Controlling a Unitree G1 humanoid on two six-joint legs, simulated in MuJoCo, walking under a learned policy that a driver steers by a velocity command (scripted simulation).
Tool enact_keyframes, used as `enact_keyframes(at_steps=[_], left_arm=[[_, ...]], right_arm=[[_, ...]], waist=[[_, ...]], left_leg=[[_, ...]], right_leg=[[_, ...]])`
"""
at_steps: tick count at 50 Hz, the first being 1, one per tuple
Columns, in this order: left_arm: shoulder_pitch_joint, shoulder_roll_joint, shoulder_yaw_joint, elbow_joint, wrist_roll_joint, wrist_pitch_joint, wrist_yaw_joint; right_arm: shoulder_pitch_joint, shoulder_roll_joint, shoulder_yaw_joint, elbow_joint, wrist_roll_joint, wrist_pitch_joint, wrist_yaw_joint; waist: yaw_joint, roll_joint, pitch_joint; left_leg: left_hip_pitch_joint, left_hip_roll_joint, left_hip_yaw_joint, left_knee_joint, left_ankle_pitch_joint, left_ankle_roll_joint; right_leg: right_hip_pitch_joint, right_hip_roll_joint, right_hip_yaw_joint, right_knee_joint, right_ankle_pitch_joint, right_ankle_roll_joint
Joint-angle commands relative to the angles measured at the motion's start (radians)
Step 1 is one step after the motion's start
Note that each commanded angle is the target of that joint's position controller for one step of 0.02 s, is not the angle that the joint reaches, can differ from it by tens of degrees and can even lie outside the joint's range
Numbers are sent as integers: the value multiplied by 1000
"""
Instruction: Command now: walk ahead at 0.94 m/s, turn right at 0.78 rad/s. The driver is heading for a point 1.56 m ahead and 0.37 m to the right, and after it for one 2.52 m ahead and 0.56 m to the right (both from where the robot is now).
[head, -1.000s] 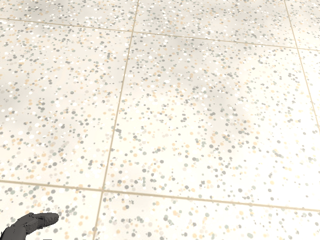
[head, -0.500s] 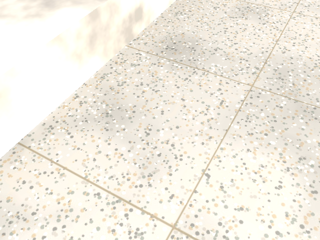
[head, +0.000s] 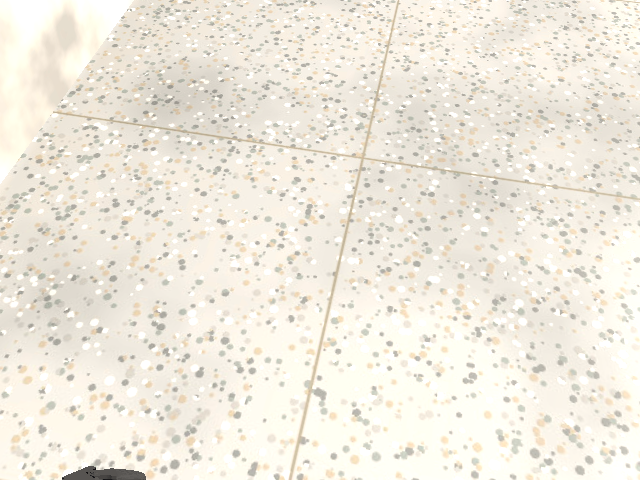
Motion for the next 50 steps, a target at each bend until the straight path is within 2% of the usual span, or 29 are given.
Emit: enact_keyframes(at_steps=[1,3,4,5,6,8,10,12,15,19,21,23,24,25,26,27,28,29,30,33,37,41,43,45,46,47,48,49,50], left_arm=[[27,56,1,-66,-12,-11,15],[425,158,50,46,-11,-23,41],[483,219,79,78,-8,-17,66],[370,327,103,47,5,3,74],[383,307,108,23,-12,6,74],[359,227,90,58,-10,-10,91],[278,176,66,47,-9,-36,104],[274,155,54,43,-21,-60,98],[294,166,58,44,-23,-77,94],[364,196,74,71,-38,-81,91],[355,215,80,75,-39,-79,100],[328,265,88,76,-24,-82,105],[277,279,88,73,-13,-86,100],[251,191,65,64,-1,-101,101],[379,-4,16,26,-38,-105,100],[379,62,4,24,-30,-100,99],[288,114,14,39,-11,-86,98],[223,121,13,32,4,-79,86],[159,111,11,15,13,-73,73],[132,43,-15,-23,21,-50,51],[-47,54,-37,-110,23,-51,36],[-170,30,-62,-139,12,-64,10],[-149,55,-54,-125,19,-67,27],[101,115,-23,-54,31,-68,58],[310,157,2,12,33,-67,78],[446,248,31,47,50,-70,102],[408,296,44,25,56,-73,106],[341,239,46,23,32,-66,104],[266,157,27,35,26,-77,105]], right_arm=[[-39,-202,-42,-40,-11,7,-24],[-115,-249,-58,-70,-19,36,-28],[-121,-186,-43,-72,-23,29,-10],[-109,-58,-8,-173,-3,4,16],[-249,-133,-10,-220,-6,-22,15],[-269,-130,3,-225,-2,-43,15],[-233,-117,12,-212,-37,-6,16],[-246,-104,17,-221,-48,33,22],[-455,-73,37,-308,-29,40,38],[-549,-70,44,-333,0,28,45],[-534,-96,36,-332,0,24,37],[-338,-178,-1,-276,7,20,15],[-132,-214,-23,-224,12,19,-4],[83,-267,-51,-176,-5,16,-29],[79,-337,-65,-166,-53,8,-26],[-18,-300,-71,-172,-32,14,-7],[-135,-197,-55,-184,-20,15,3],[-167,-144,-44,-166,-15,16,11],[-150,-122,-37,-137,-19,13,13],[-77,-73,-18,-47,0,-14,21],[-75,-121,-25,-15,11,-35,27],[-21,-159,-27,29,26,-43,34],[18,-197,-31,56,28,-35,30],[8,-258,-42,69,21,-16,13],[-24,-259,-40,63,25,-6,7],[3,-147,-18,35,14,-4,11],[125,-26,5,-6,58,-6,19],[8,-133,-17,-18,53,0,13],[-79,-137,-21,-28,48,4,17]], waist=[[117,152,-4],[304,150,-203],[293,20,-214],[146,-267,-235],[221,-65,-268],[123,89,-48],[32,100,28],[9,78,65],[58,35,137],[133,-25,65],[121,-26,25],[21,-35,-124],[-106,-31,-211],[-194,27,-309],[-62,368,-406],[-37,361,-396],[-23,195,-221],[-14,77,-130],[-12,40,-75],[40,97,1],[59,86,101],[41,60,130],[62,84,80],[199,139,-90],[305,128,-183],[296,-22,-307],[165,-254,-481],[188,-116,-377],[154,-42,-171]], left_leg=[[-100,261,27,275,1568,47],[-266,278,-2,799,1520,78],[-538,170,-9,1136,786,63],[-1018,-42,-112,1510,-41,-2],[-1141,-11,-317,1535,50,21],[-1089,92,-328,1330,133,30],[-966,134,-326,1213,94,0],[-924,155,-295,1095,56,-31],[-871,141,-229,808,281,-58],[-742,63,-214,534,542,-25],[-663,30,-228,438,510,-5],[-427,-22,-234,440,366,18],[-227,3,-219,438,317,31],[-2,135,-340,466,76,58],[211,444,-880,322,-196,159],[130,445,-1174,146,-370,206],[-34,390,-991,138,-373,196],[-164,344,-840,147,-210,190],[-246,293,-716,144,-72,169],[-347,254,-566,93,86,169],[-423,232,-365,-34,279,175],[-468,215,-208,-166,592,158],[-334,221,-180,-44,1028,153],[-297,242,-184,313,1337,136],[-414,206,-185,599,1206,121],[-626,116,-200,989,600,128],[-892,-5,-299,1327,-25,117],[-998,33,-329,1363,74,131],[-1025,81,-316,1296,169,129]], right_leg=[[269,120,-107,-52,-114,-78],[730,171,-21,-109,-244,-136],[957,77,159,-165,-358,-163],[1170,-179,775,-362,-527,-331],[1178,-204,946,-503,-540,-341],[886,-181,797,-582,-386,-259],[649,-83,624,-591,-264,-230],[504,-26,544,-624,-224,-229],[369,43,482,-679,-91,-195],[513,29,490,-627,287,-123],[616,17,498,-551,439,-88],[697,7,503,-307,705,-42],[645,21,478,-76,698,-26],[499,64,416,237,475,-16],[182,197,329,568,-441,16],[68,152,294,634,-363,0],[52,74,273,599,-242,-1],[77,46,255,548,-190,7],[91,29,255,506,-195,9],[71,9,285,424,-230,23],[8,-1,238,172,-84,51],[277,11,56,-129,106,12],[358,55,17,-174,59,-13],[640,112,47,-177,-90,-32],[880,73,97,-222,-109,-37],[1106,-170,364,-229,-432,-30],[1266,-426,890,-422,-670,-84],[1144,-387,895,-540,-707,-81],[968,-339,691,-539,-563,-74]])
